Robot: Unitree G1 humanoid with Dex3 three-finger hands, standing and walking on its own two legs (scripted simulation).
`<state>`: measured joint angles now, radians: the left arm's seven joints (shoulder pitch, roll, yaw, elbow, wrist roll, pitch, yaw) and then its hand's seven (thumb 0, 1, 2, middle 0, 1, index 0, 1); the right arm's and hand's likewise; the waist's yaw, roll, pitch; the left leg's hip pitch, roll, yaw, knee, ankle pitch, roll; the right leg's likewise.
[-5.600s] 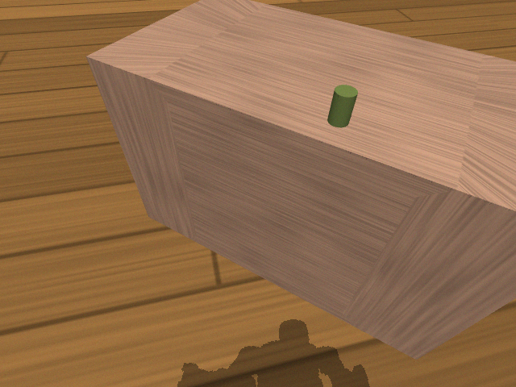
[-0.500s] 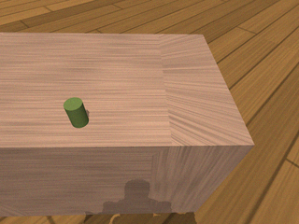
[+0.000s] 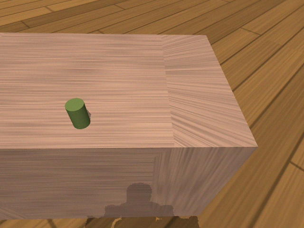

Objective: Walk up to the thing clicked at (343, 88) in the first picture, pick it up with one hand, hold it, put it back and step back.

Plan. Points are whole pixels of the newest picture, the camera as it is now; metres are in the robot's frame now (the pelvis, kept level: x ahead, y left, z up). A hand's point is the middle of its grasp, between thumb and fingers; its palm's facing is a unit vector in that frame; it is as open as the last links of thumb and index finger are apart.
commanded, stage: stand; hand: left
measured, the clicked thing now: (78, 114) +0.42 +0.22 +0.06
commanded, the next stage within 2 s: rise first in 0.60 s
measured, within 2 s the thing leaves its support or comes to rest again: neither
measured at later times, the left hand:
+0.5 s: hand out of the picture +0.08 +0.26 -0.16, palm faces -0.03 -0.94 -0.35, open 7.4 cm
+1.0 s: hand (59, 218) +0.18 +0.26 -0.11, palm faces +0.22 -0.92 -0.32, open 12.4 cm
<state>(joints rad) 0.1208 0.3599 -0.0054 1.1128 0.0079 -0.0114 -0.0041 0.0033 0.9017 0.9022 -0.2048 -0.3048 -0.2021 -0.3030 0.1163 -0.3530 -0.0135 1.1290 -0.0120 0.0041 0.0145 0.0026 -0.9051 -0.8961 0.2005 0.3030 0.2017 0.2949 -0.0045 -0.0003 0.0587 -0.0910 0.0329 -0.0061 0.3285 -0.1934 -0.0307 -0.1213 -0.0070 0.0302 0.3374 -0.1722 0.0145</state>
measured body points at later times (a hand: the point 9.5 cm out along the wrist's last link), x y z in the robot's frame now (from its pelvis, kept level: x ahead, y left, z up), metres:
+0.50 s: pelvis +0.01 +0.00 +0.00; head +0.02 +0.00 +0.45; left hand +0.08 +0.31 -0.13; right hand +0.08 -0.30 -0.13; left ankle -0.01 +0.14 -0.75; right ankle +0.01 -0.13 -0.75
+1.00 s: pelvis +0.00 +0.00 -0.01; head +0.03 +0.00 +0.44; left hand +0.17 +0.30 -0.09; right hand +0.17 -0.28 -0.11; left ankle -0.01 +0.14 -0.75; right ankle +0.01 -0.13 -0.75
